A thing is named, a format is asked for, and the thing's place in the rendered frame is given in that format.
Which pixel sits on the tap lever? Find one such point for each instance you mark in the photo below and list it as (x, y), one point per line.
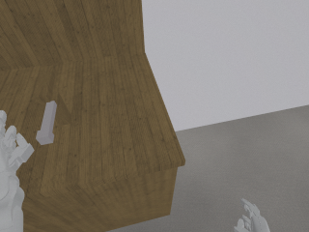
(45, 135)

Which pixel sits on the left robot forearm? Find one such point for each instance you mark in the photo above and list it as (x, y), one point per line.
(11, 199)

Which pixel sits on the counter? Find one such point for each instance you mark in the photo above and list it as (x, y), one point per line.
(115, 154)

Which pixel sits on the left robot hand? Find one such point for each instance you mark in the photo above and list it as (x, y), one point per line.
(11, 157)

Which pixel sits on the right robot hand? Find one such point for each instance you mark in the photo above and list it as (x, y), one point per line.
(257, 223)

